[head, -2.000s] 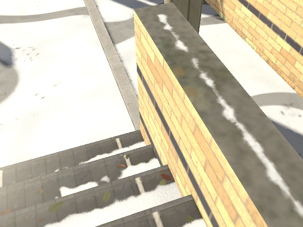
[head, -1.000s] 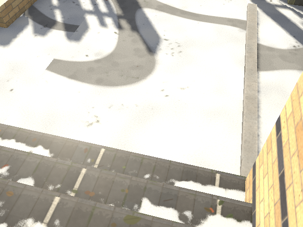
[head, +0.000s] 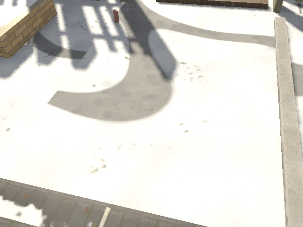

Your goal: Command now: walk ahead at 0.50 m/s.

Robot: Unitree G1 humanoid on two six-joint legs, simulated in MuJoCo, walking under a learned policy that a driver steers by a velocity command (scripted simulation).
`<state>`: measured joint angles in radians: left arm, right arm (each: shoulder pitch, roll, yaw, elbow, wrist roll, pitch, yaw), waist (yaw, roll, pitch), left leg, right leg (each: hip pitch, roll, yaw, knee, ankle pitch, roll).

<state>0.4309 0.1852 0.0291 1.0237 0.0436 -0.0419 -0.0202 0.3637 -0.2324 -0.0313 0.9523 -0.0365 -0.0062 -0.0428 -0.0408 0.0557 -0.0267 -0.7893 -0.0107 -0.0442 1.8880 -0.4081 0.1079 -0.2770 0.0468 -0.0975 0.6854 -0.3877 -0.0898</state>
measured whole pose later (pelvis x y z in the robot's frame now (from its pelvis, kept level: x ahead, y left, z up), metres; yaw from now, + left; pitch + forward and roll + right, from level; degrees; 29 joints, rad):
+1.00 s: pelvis +0.57 +0.03 -0.28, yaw -13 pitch +0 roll +4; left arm 0.10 0.24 -0.01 0.90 0.11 -0.07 -0.09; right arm 0.60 -0.10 0.05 1.14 -0.11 -0.10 0.00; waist -0.09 -0.07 -0.01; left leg -0.06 0.03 0.27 1.10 -0.84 0.00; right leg -0.40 -0.09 -0.02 0.51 0.23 -0.07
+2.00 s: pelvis +0.90 -0.08 -0.52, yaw -29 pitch +0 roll +1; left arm 0.16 0.12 0.03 0.93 -0.01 0.03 0.01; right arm 0.39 -0.14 -0.03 1.01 -0.01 0.02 -0.06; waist -0.04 0.03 0.01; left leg -0.20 0.05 0.05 0.54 -0.33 -0.04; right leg -0.33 0.01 0.02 0.58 -0.24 -0.01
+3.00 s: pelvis +0.93 -0.09 -0.52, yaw -30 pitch -1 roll +0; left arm 0.13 0.15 0.05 1.10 -0.02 0.03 0.02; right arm 0.37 -0.14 -0.04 1.07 0.00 0.01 -0.06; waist -0.01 0.00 0.04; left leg -0.13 0.06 0.05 0.54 -0.39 -0.04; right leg -0.26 0.02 0.02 0.58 -0.29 -0.01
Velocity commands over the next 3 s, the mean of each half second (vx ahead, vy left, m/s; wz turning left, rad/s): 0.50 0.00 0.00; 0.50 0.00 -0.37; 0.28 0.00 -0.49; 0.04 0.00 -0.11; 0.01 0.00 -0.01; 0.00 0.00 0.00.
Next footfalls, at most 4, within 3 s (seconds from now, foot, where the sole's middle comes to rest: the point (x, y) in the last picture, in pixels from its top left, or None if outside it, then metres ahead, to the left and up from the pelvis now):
0.44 left None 0.40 0.15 -0.93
1.02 right None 0.66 -0.10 -1.11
1.40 left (154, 202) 0.98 0.04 -1.29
1.82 right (194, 209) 0.92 -0.21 -1.29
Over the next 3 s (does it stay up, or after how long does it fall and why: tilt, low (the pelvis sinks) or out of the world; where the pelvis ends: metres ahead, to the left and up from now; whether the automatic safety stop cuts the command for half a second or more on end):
stays up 0.93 -0.09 -0.52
